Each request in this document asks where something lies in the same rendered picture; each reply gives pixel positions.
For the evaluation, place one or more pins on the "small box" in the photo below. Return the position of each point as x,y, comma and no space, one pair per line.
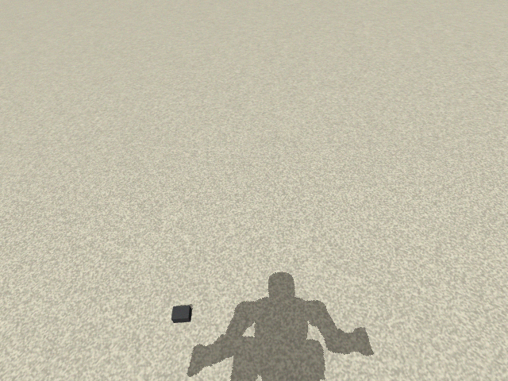
181,314

